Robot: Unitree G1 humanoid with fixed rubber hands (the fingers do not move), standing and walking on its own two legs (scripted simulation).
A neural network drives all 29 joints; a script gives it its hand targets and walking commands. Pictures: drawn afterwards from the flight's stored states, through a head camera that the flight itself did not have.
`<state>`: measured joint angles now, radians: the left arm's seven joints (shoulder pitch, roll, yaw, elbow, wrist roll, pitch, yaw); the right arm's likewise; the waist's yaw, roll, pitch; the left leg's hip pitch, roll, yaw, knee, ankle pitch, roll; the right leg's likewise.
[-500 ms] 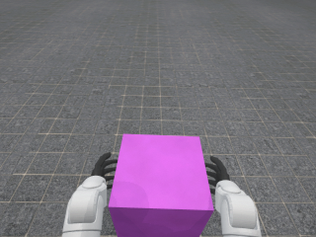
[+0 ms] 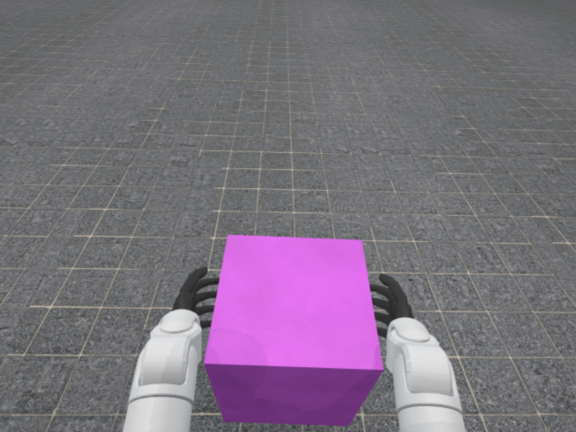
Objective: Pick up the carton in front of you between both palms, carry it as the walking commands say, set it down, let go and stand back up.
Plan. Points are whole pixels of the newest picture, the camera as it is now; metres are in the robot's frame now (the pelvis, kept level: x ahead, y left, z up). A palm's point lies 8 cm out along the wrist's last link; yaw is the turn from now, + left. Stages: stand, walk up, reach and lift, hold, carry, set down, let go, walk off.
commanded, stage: carry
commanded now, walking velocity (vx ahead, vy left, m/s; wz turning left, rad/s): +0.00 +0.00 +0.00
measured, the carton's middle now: (290, 334) +0.32 +0.00 -0.04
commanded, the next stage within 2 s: hold in 0.82 s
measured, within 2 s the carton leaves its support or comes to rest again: neither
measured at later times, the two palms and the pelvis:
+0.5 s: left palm (191, 329) +0.28 +0.14 +0.04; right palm (408, 337) +0.28 -0.16 +0.04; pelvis -0.01 -0.01 +0.00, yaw +0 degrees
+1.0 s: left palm (209, 330) +0.27 +0.11 +0.04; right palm (431, 359) +0.25 -0.18 +0.04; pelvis -0.02 -0.01 +0.01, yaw -7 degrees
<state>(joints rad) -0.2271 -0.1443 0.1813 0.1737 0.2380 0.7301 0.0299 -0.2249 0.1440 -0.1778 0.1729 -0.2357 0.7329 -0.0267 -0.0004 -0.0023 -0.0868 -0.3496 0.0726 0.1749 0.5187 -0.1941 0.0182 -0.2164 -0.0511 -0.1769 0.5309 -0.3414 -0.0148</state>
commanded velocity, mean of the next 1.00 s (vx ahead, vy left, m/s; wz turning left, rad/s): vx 0.00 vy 0.00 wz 0.00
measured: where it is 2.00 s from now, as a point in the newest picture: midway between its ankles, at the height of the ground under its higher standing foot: outside the picture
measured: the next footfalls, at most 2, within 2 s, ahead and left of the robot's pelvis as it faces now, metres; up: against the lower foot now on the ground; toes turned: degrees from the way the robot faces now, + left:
none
